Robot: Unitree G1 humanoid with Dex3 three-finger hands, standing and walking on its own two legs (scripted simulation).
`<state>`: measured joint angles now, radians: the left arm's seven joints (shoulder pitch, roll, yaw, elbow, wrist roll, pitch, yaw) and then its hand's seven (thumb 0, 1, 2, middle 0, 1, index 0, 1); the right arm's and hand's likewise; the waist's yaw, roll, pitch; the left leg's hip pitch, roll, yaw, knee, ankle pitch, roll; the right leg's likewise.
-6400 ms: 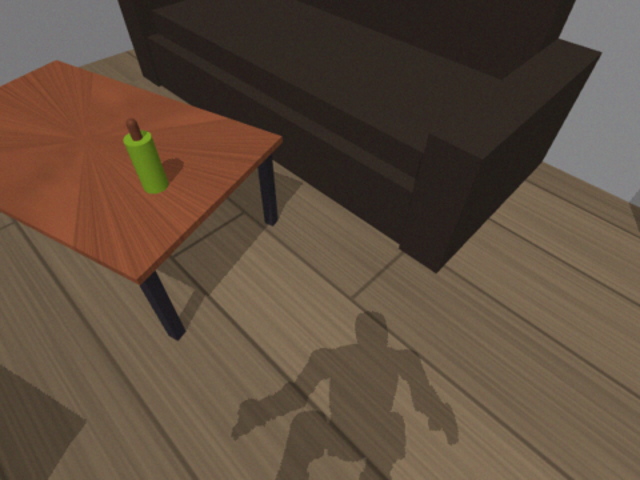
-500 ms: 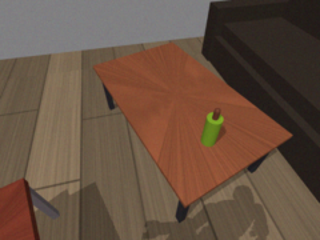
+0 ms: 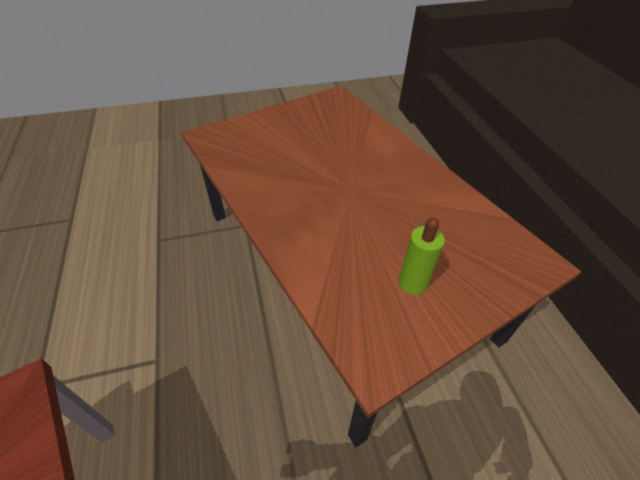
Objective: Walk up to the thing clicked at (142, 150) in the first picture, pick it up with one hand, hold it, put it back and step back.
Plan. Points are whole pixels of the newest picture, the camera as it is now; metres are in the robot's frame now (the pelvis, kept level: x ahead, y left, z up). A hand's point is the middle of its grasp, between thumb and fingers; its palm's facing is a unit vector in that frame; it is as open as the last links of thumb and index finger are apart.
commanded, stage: stand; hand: right
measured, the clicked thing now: (422, 254) +0.65 -0.23 -0.24
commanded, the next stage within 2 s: walk up in 0.08 s
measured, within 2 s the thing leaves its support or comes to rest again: neither
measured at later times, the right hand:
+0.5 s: hand out of the picture +0.07 -0.47 -0.16, palm faces -0.19 +0.77 -0.61, open 7.4 cm
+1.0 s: hand out of the picture +0.21 -0.60 -0.16, palm faces -0.37 +0.70 -0.61, open 7.4 cm
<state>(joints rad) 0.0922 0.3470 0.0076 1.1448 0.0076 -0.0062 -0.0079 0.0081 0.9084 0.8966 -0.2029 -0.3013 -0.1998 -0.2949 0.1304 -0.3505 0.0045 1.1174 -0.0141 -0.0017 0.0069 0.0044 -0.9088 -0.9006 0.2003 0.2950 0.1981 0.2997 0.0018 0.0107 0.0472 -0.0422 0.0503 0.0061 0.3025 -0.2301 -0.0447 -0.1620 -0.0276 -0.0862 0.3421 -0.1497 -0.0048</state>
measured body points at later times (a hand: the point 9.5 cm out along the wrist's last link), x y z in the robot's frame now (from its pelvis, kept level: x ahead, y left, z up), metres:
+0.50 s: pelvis +0.00 -0.14 -0.04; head +0.07 -0.12 +0.40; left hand +0.11 +0.20 -0.14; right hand +0.08 -0.51 -0.12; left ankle -0.03 +0.06 -0.69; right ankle +0.07 -0.26 -0.75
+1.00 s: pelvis +0.03 -0.33 -0.07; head +0.04 -0.28 +0.38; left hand -0.04 +0.04 -0.18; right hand +0.23 -0.64 -0.12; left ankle +0.04 -0.07 -0.74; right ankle +0.08 -0.49 -0.74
